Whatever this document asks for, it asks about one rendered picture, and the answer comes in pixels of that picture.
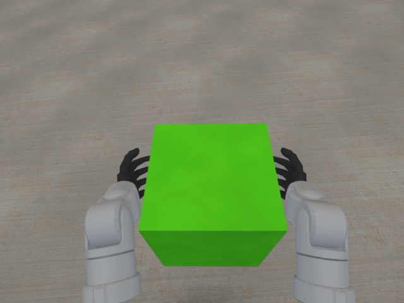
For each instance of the carton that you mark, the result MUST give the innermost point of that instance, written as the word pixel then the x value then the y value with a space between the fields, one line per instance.
pixel 212 196

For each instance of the robot left hand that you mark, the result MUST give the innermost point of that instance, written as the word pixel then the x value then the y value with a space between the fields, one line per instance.
pixel 128 166

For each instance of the robot right forearm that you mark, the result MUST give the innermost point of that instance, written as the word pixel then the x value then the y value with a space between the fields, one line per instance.
pixel 321 243

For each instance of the robot left forearm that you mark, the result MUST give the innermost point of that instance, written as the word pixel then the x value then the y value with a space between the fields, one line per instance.
pixel 109 243

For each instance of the robot right hand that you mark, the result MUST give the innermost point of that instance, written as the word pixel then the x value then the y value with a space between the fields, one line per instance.
pixel 294 167

